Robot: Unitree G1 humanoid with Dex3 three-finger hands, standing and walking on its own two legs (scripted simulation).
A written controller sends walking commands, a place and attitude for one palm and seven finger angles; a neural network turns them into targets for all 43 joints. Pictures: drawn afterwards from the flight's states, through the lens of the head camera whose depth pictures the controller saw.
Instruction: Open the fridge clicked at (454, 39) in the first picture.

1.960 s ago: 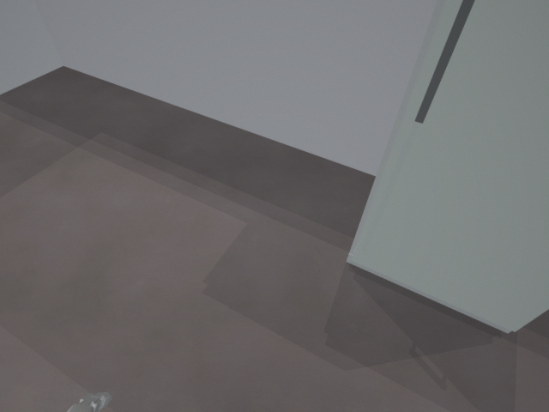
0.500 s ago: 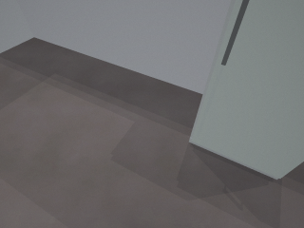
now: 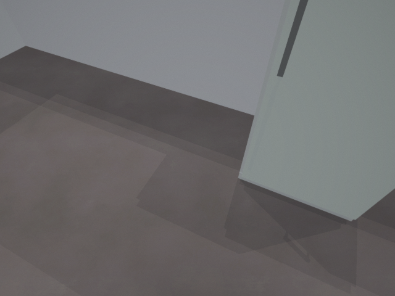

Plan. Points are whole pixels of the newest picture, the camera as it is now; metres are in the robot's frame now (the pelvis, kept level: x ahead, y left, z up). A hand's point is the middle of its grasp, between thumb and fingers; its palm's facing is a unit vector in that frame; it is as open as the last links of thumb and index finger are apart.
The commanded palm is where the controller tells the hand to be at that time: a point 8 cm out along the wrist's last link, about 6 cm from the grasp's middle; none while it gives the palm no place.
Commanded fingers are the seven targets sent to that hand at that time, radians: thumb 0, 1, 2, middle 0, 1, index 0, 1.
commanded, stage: turn to face it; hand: left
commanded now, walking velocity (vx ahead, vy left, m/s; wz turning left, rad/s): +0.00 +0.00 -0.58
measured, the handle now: (299, 16) +0.80 -0.22 +0.21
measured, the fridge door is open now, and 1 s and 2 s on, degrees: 0 0 0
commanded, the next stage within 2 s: take the last steps up to it in 0.64 s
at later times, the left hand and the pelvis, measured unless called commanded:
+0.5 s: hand out of the picture +0.04 +0.15 -0.16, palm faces -0.15 -0.96 -0.24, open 7.4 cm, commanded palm none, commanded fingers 0.00 0.90 0.90 -0.20 -0.30 -0.20 -0.30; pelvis -0.01 -0.03 +0.00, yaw -13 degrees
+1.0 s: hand out of the picture +0.11 +0.23 -0.17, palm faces -0.32 -0.93 -0.17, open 7.4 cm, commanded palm none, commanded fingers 0.00 0.90 0.90 -0.20 -0.30 -0.20 -0.30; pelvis +0.00 +0.05 +0.01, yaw -22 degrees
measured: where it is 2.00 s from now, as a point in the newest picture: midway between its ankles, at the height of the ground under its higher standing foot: outside the picture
